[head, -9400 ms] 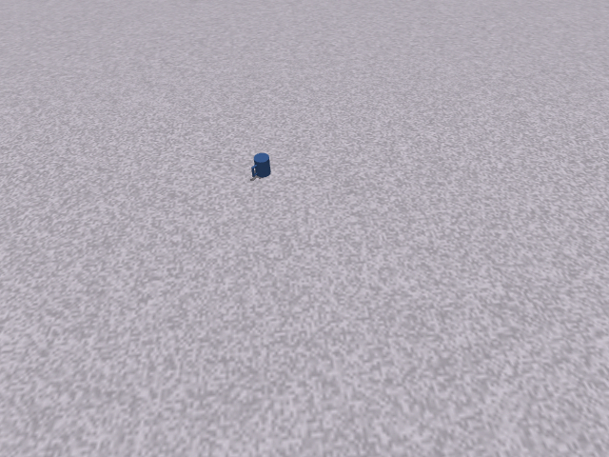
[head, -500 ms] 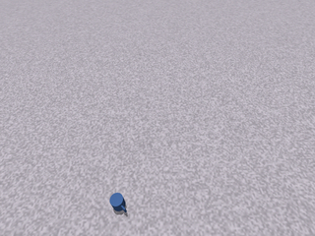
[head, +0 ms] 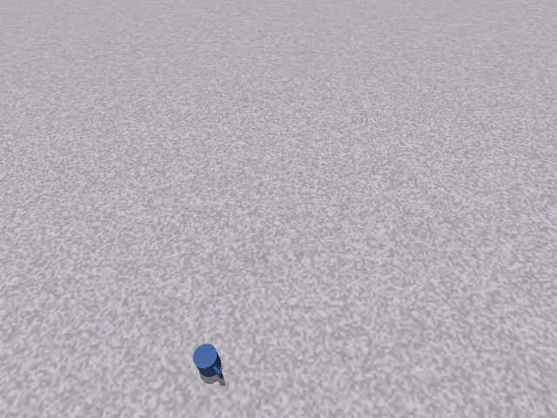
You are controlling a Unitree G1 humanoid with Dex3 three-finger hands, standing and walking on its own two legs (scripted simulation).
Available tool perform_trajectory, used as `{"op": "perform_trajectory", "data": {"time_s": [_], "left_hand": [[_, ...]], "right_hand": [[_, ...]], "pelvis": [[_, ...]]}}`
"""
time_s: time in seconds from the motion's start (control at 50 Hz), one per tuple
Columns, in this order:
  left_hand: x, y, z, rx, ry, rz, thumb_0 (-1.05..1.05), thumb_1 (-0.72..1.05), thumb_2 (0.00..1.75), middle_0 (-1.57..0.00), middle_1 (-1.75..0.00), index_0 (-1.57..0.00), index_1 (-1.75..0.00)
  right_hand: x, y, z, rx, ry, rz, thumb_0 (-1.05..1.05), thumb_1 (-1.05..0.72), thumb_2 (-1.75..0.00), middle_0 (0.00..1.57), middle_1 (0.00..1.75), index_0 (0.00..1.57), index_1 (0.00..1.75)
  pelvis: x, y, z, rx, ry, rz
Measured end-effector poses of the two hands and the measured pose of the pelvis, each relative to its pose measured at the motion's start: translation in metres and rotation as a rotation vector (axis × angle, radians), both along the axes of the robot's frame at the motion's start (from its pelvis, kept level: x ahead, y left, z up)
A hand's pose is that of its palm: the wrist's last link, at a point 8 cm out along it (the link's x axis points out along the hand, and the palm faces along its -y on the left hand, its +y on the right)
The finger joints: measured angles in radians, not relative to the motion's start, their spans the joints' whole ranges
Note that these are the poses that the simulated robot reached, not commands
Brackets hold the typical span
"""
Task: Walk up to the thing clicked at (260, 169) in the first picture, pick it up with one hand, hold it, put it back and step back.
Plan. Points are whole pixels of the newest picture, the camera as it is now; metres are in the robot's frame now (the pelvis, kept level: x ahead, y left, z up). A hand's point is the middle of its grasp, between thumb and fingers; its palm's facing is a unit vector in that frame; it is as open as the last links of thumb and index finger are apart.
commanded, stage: rise first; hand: left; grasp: from above
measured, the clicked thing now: (210, 364) +0.42 +0.26 -0.73
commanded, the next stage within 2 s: none
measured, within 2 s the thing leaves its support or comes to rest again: neither
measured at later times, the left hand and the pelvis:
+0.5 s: hand out of the picture +0.13 +0.26 -0.20, palm faces -0.08 -0.91 -0.40, open 13.0 cm; pelvis -0.02 +0.02 -0.05, yaw -1 degrees
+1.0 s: hand out of the picture +0.12 +0.28 -0.27, palm faces -0.25 -0.81 -0.53, open 14.1 cm; pelvis -0.03 +0.02 -0.13, yaw -1 degrees
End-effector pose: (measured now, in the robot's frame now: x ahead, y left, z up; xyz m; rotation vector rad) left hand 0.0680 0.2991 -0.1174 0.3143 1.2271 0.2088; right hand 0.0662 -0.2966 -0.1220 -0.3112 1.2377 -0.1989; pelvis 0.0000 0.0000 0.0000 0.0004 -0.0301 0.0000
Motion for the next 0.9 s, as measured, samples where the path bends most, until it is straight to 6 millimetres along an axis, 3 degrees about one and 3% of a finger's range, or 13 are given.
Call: {"op": "perform_trajectory", "data": {"time_s": [0.06,0.14,0.24,0.3,0.46,0.56,0.7,0.9], "left_hand": [[0.001,0.000,0.001,-0.001,-0.017,0.010,0.01,0.90,0.90,-0.20,-0.31,-0.20,-0.31],[0.028,-0.005,-0.002,-0.017,-0.100,0.027,0.01,0.81,0.91,-0.19,-0.40,-0.18,-0.40],[0.060,-0.002,-0.012,-0.018,-0.129,-0.036,0.01,0.56,0.91,-0.14,-0.65,-0.15,-0.64],[0.067,-0.001,-0.014,0.003,-0.132,-0.066,0.01,0.37,0.92,-0.11,-0.81,-0.13,-0.79],[0.059,0.005,-0.033,0.044,-0.077,-0.091,0.00,-0.18,0.96,-0.07,-1.02,-0.09,-0.99],[0.056,0.009,-0.048,0.069,-0.092,-0.122,0.00,-0.39,0.98,-0.07,-1.05,-0.08,-1.04],[0.053,0.010,-0.061,0.095,-0.095,-0.172,0.00,-0.52,1.00,-0.07,-1.06,-0.07,-1.06],[0.048,0.013,-0.077,0.137,-0.080,-0.227,0.00,-0.53,0.97,-0.08,-1.07,-0.08,-1.06]], "right_hand": [[0.000,0.001,0.000,0.000,-0.017,-0.009,0.01,-0.91,-0.90,0.20,0.30,0.20,0.30],[0.005,0.013,-0.001,0.014,-0.108,-0.009,0.01,-0.92,-0.90,0.20,0.30,0.20,0.30],[0.004,0.030,-0.007,0.044,-0.160,-0.019,0.01,-0.92,-0.90,0.20,0.30,0.20,0.30],[0.003,0.040,-0.011,0.063,-0.182,-0.036,0.01,-0.92,-0.90,0.20,0.30,0.20,0.30],[0.016,0.055,-0.020,0.078,-0.261,-0.025,0.01,-0.90,-0.89,0.20,0.30,0.20,0.30],[0.032,0.059,-0.031,0.062,-0.317,0.003,0.01,-0.90,-0.89,0.20,0.30,0.20,0.30],[0.054,0.067,-0.043,0.057,-0.379,0.035,0.01,-0.90,-0.89,0.20,0.30,0.20,0.30],[0.070,0.076,-0.060,0.060,-0.440,0.085,0.01,-0.91,-0.90,0.20,0.30,0.20,0.30]], "pelvis": [[-0.002,0.000,-0.001,0.000,0.011,0.002],[-0.012,0.001,-0.006,-0.002,0.056,0.012],[-0.021,0.002,-0.017,-0.002,0.127,-0.001],[-0.021,0.005,-0.022,-0.004,0.147,-0.007],[-0.018,0.016,-0.041,-0.012,0.209,-0.014],[-0.019,0.021,-0.060,-0.019,0.252,-0.013],[-0.018,0.024,-0.080,-0.029,0.297,-0.011],[-0.023,0.025,-0.104,-0.040,0.357,-0.006]]}}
